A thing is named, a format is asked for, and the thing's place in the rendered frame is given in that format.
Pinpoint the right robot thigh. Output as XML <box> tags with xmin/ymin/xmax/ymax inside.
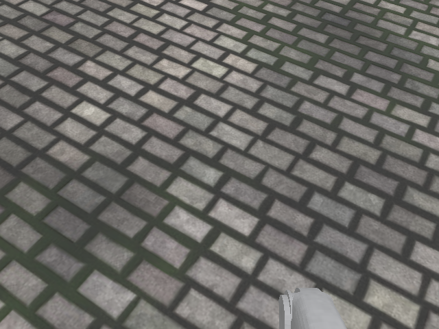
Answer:
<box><xmin>278</xmin><ymin>288</ymin><xmax>347</xmax><ymax>329</ymax></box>

